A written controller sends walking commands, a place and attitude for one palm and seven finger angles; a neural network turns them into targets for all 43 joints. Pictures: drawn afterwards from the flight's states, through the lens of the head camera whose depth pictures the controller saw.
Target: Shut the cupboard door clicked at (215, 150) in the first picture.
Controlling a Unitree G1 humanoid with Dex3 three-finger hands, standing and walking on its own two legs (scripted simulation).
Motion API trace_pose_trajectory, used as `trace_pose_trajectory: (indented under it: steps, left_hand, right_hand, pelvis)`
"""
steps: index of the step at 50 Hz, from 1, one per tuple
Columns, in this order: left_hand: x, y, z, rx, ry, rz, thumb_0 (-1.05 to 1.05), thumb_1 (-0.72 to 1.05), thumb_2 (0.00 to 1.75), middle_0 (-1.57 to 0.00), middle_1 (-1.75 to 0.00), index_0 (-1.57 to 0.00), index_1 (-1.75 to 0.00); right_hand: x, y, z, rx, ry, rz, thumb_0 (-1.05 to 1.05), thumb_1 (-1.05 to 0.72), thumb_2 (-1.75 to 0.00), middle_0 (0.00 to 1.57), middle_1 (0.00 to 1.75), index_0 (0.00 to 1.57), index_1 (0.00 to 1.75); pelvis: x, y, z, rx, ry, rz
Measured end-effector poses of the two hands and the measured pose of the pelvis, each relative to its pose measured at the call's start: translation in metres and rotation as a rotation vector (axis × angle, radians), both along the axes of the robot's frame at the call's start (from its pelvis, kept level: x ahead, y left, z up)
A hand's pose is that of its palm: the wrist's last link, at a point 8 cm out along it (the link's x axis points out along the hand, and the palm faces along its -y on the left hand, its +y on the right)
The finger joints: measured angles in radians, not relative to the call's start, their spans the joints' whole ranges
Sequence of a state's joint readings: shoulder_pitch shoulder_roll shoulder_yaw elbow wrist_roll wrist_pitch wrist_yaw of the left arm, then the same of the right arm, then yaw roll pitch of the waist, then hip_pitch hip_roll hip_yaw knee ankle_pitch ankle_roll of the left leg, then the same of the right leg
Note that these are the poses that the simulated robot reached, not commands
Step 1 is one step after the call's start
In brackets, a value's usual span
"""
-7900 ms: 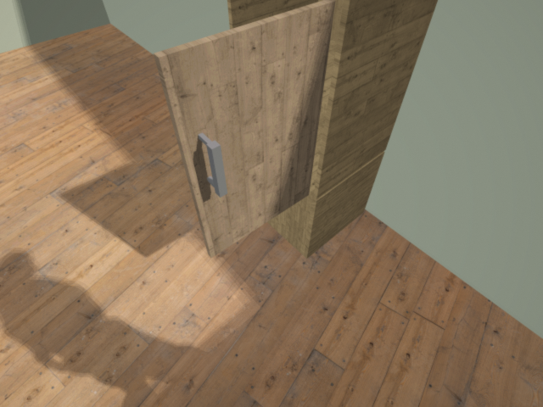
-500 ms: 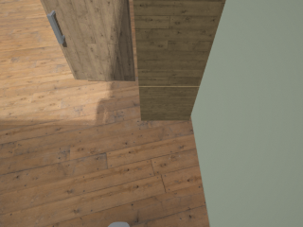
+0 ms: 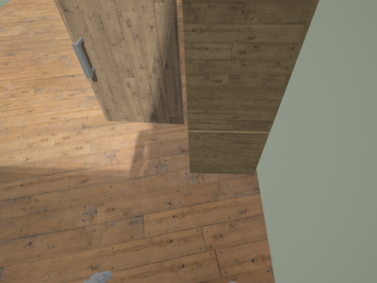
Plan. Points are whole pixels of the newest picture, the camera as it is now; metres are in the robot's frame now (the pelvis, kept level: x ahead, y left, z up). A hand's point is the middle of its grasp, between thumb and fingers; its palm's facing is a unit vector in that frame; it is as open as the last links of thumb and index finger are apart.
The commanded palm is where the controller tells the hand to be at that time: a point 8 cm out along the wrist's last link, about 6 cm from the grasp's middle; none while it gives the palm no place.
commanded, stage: take the last steps up to it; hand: left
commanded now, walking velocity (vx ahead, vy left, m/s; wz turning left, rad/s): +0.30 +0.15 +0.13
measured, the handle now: (85, 58) +0.84 +0.42 +0.02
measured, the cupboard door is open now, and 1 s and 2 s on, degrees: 88 88 88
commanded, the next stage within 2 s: come to a stop and stand still in 0.78 s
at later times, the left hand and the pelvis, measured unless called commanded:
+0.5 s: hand out of the picture +0.07 +0.23 -0.17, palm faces +0.20 -0.97 -0.15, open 7.4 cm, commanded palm none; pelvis +0.18 +0.08 +0.00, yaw +5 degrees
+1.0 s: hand (99, 173) +0.45 +0.31 -0.15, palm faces +0.02 -0.97 -0.22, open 7.4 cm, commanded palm none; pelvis +0.34 +0.13 +0.00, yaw +2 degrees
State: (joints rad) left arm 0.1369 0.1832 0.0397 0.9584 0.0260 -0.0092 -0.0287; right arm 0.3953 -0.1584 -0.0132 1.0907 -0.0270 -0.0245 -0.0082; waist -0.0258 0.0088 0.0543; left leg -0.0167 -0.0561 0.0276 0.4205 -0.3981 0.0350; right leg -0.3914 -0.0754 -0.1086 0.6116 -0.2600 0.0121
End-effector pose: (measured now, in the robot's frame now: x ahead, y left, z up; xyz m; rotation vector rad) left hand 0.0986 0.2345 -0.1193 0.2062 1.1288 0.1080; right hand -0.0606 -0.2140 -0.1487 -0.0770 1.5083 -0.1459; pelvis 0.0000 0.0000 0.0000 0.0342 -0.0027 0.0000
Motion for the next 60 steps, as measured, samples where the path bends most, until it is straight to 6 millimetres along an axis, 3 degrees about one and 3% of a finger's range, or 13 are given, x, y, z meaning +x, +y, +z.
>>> trace_pose_trajectory:
  steps: [2,5,13,17,21,26,30,36,41,45,49,54,60]
  left_hand:
    - [0.017,-0.007,-0.002,0.003,-0.042,0.009,0.01,0.91,0.90,-0.20,-0.30,-0.20,-0.30]
    - [0.020,-0.013,0.003,-0.004,-0.046,0.056,0.00,0.91,0.90,-0.20,-0.30,-0.20,-0.30]
    - [-0.011,0.002,0.009,0.007,0.125,0.179,-0.01,0.95,0.90,-0.20,-0.30,-0.20,-0.30]
    - [-0.031,0.008,0.005,-0.024,0.239,0.225,-0.01,0.94,0.90,-0.20,-0.30,-0.20,-0.30]
    - [-0.043,0.019,-0.003,-0.066,0.346,0.276,0.00,0.92,0.90,-0.20,-0.30,-0.20,-0.30]
    - [-0.031,0.050,-0.027,-0.111,0.456,0.304,0.00,0.91,0.90,-0.20,-0.30,-0.20,-0.30]
    - [0.025,0.083,-0.030,-0.087,0.416,0.265,0.01,0.91,0.90,-0.20,-0.30,-0.20,-0.30]
    - [0.154,0.122,-0.014,-0.035,0.196,0.172,0.01,0.91,0.90,-0.19,-0.30,-0.19,-0.30]
    - [0.254,0.131,0.001,-0.009,0.036,0.095,0.01,0.91,0.90,-0.19,-0.30,-0.19,-0.30]
    - [0.314,0.127,0.004,0.007,-0.047,0.046,0.00,0.91,0.90,-0.19,-0.30,-0.19,-0.30]
    - [0.336,0.122,0.002,0.007,-0.047,0.031,0.00,0.91,0.90,-0.19,-0.30,-0.19,-0.30]
    - [0.329,0.125,-0.003,-0.010,0.045,0.055,0.00,0.91,0.90,-0.20,-0.30,-0.20,-0.30]
    - [0.314,0.164,-0.014,-0.006,0.112,0.103,-0.01,0.93,0.90,-0.20,-0.30,-0.20,-0.30]
  right_hand:
    - [0.007,-0.007,-0.007,0.009,0.037,0.001,0.00,-0.90,-0.90,0.20,0.30,0.20,0.30]
    - [0.036,-0.019,-0.003,-0.002,0.046,0.030,0.00,-0.91,-0.90,0.20,0.30,0.20,0.29]
    - [0.166,-0.027,0.022,-0.043,-0.118,0.102,0.00,-0.91,-0.90,0.20,0.30,0.19,0.29]
    - [0.233,-0.009,0.027,-0.042,-0.196,0.153,0.00,-0.91,-0.90,0.20,0.30,0.19,0.29]
    - [0.301,0.026,0.028,-0.032,-0.265,0.218,0.00,-0.91,-0.90,0.20,0.30,0.19,0.29]
    - [0.375,0.076,0.020,-0.051,-0.374,0.268,0.00,-0.91,-0.90,0.20,0.30,0.19,0.29]
    - [0.388,0.103,0.022,-0.055,-0.370,0.242,0.00,-0.91,-0.90,0.20,0.30,0.19,0.29]
    - [0.380,0.108,0.026,-0.082,-0.299,0.154,-0.02,-0.95,-0.90,0.20,0.30,0.20,0.30]
    - [0.360,0.111,0.016,-0.065,-0.170,0.110,-0.02,-0.93,-0.90,0.20,0.30,0.20,0.29]
    - [0.349,0.114,0.002,-0.032,-0.069,0.065,-0.01,-0.92,-0.90,0.20,0.30,0.20,0.29]
    - [0.359,0.119,-0.001,-0.021,-0.008,0.031,0.00,-0.91,-0.90,0.20,0.30,0.19,0.29]
    - [0.399,0.129,0.011,-0.035,-0.036,0.019,0.00,-0.91,-0.90,0.20,0.30,0.19,0.29]
    - [0.452,0.146,0.018,-0.077,-0.133,0.058,0.00,-0.91,-0.90,0.20,0.30,0.19,0.29]
  pelvis:
    - [0.013,-0.005,-0.006,-0.008,-0.011,0.020]
    - [0.030,-0.008,0.000,-0.016,-0.024,0.051]
    - [0.081,-0.001,0.020,-0.012,0.006,0.075]
    - [0.111,0.016,0.021,-0.017,0.014,0.085]
    - [0.142,0.042,0.016,-0.027,0.019,0.093]
    - [0.186,0.084,-0.006,-0.041,0.021,0.094]
    - [0.209,0.103,-0.002,-0.022,0.015,0.074]
    - [0.247,0.122,0.010,-0.006,0.020,0.049]
    - [0.281,0.129,0.011,0.004,0.013,0.043]
    - [0.312,0.127,0.002,0.015,0.003,0.034]
    - [0.335,0.128,0.001,-0.014,-0.002,0.039]
    - [0.349,0.136,0.011,-0.013,0.007,0.032]
    - [0.356,0.161,0.009,-0.025,0.000,0.033]
